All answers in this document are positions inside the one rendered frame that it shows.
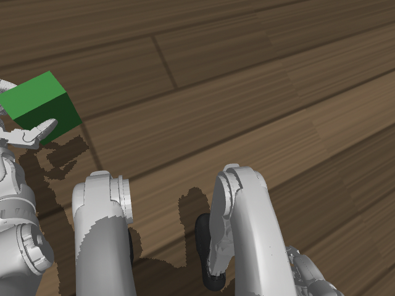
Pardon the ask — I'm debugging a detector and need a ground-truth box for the right robot hand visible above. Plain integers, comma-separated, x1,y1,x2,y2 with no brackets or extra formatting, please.
285,245,325,296

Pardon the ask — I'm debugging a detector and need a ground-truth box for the left robot arm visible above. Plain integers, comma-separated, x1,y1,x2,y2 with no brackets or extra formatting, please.
0,147,54,296

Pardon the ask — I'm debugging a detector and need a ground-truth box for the right robot arm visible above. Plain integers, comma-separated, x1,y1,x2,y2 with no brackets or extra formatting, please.
307,280,344,296

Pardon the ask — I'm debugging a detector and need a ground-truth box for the carton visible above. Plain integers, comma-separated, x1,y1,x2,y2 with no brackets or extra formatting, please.
0,71,82,145

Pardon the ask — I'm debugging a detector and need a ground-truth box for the left robot hand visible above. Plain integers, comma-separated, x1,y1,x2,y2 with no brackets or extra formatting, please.
0,79,58,149

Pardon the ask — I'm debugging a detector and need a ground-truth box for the right robot foot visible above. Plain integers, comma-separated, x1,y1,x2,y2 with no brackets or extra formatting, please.
195,213,226,292

